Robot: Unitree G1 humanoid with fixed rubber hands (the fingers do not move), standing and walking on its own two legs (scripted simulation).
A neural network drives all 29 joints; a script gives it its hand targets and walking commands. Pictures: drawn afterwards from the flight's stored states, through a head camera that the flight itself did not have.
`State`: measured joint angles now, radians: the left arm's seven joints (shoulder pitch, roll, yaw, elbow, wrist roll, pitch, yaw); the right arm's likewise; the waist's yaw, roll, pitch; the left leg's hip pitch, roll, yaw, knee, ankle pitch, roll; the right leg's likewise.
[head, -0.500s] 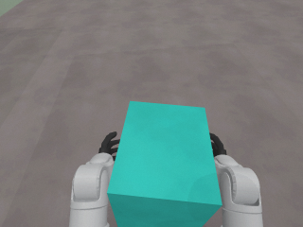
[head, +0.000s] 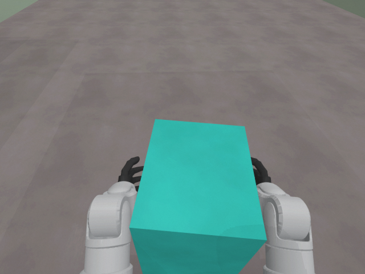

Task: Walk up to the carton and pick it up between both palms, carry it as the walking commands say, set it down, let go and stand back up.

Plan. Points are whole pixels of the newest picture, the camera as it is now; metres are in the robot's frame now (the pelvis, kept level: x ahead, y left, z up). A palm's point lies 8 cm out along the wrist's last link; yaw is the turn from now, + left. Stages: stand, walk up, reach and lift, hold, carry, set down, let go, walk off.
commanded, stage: carry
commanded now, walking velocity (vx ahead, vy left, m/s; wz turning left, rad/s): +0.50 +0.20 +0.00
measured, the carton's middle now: (191, 208) +0.27 +0.01 +0.05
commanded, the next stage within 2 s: none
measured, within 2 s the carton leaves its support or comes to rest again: neither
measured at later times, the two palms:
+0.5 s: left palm (110, 175) +0.31 +0.18 +0.10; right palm (240, 184) +0.30 -0.09 +0.10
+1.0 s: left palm (98, 119) +0.50 +0.27 +0.09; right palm (195, 126) +0.49 +0.00 +0.09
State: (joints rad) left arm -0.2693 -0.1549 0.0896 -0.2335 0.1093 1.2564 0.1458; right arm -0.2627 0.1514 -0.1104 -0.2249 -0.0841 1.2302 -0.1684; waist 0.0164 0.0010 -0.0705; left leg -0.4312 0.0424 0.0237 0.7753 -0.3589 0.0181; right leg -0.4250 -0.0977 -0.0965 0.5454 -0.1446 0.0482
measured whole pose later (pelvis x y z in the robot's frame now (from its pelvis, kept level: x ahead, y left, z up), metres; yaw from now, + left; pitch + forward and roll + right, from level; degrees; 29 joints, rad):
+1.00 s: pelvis +0.22 +0.14 +0.01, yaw -3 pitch +5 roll +0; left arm -0.24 -0.15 0.10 -0.28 0.09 1.26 0.15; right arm -0.25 0.15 -0.07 -0.22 -0.07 1.21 -0.18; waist -0.02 0.00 -0.09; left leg -0.22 -0.02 0.20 0.49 -0.37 0.07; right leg -0.37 -0.12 -0.07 0.94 -0.54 0.03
